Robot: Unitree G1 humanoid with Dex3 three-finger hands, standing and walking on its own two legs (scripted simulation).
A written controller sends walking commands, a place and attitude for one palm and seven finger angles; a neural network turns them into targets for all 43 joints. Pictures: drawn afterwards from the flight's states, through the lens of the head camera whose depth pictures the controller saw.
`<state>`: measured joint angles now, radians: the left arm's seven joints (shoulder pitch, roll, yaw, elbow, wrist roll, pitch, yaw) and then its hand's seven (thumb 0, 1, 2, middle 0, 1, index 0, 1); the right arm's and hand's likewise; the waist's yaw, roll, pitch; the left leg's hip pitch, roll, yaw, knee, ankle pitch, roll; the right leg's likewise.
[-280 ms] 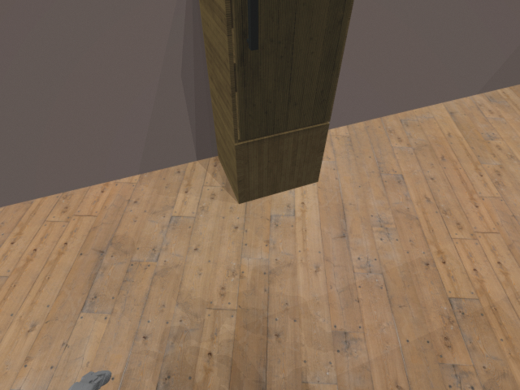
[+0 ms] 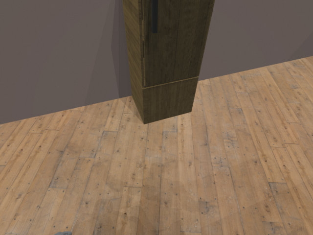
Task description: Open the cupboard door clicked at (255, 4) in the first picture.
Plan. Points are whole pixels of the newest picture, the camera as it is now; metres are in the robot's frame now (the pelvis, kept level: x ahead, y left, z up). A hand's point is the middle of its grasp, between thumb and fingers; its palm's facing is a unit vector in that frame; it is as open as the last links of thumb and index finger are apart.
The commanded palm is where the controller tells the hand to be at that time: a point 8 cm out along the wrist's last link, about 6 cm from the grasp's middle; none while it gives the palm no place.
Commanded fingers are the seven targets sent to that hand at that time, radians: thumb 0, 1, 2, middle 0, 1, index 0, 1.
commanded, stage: stand and wait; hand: left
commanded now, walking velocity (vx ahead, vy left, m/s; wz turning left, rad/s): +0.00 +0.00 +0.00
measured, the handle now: (153, 15) +1.11 +0.08 +0.13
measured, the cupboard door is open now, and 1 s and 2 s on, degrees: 0 0 0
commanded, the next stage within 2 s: look at it before walking up in 0.54 s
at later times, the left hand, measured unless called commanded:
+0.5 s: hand out of the picture +0.05 +0.25 -0.15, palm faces -0.03 -0.94 -0.34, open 7.4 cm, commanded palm none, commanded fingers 0.00 0.90 0.90 -0.20 -0.30 -0.20 -0.30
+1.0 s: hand out of the picture +0.07 +0.24 -0.15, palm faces -0.04 -0.94 -0.34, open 7.4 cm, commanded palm none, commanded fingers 0.00 0.90 0.90 -0.20 -0.30 -0.20 -0.30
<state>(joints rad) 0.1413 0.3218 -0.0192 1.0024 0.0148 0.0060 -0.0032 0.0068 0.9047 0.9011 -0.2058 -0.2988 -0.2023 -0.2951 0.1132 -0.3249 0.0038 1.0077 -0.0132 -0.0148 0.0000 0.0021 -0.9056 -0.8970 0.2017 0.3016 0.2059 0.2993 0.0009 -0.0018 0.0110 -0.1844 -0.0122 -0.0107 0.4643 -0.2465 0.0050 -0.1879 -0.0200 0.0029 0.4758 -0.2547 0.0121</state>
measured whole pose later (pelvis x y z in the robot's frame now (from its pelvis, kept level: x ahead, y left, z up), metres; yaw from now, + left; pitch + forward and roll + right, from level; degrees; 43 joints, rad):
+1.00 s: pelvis -0.01 -0.01 +0.01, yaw +0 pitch -2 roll +0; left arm 0.14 0.33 -0.01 1.08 0.02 0.00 0.00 0.01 0.91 0.90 -0.20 -0.30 -0.20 -0.29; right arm 0.13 -0.34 0.00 1.11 -0.01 -0.02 0.00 0.00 -0.91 -0.90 0.20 0.30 0.21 0.30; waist 0.00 0.00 0.03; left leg -0.15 0.00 -0.01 0.38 -0.19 -0.01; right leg -0.16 -0.01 0.00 0.39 -0.20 0.00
